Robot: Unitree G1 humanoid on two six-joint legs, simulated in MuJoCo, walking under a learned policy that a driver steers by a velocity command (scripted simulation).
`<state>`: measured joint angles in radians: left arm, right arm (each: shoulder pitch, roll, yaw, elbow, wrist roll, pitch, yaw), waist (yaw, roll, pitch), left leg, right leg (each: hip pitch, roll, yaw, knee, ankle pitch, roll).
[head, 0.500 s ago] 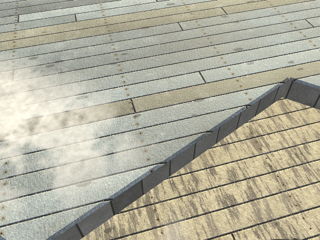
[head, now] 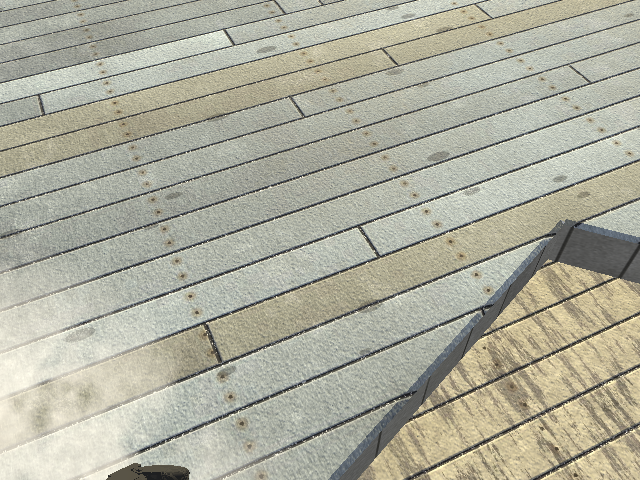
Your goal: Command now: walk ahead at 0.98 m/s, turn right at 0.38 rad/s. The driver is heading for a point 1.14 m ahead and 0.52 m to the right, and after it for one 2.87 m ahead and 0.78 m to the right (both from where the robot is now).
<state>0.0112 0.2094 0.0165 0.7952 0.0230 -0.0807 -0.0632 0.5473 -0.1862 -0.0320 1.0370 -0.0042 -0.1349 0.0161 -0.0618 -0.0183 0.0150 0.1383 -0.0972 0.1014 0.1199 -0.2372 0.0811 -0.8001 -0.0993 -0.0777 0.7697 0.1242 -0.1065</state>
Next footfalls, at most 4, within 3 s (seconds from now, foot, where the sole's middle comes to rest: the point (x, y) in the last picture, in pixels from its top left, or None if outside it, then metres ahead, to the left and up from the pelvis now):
0.14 right None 0.32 -0.06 -0.77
0.54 left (311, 349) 0.70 0.01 -0.63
0.96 right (453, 250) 0.94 -0.34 -0.63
1.34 left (526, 132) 1.34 -0.62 -0.63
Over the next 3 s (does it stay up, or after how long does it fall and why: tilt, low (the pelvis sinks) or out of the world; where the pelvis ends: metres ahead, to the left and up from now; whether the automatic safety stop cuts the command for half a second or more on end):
stays up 1.42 -0.65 0.15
